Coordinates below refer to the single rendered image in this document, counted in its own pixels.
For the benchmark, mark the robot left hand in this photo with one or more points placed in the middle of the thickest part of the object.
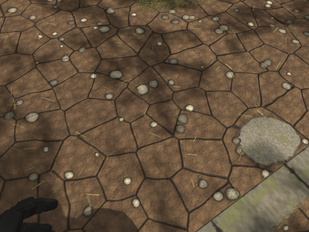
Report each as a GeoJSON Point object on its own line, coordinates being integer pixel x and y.
{"type": "Point", "coordinates": [12, 220]}

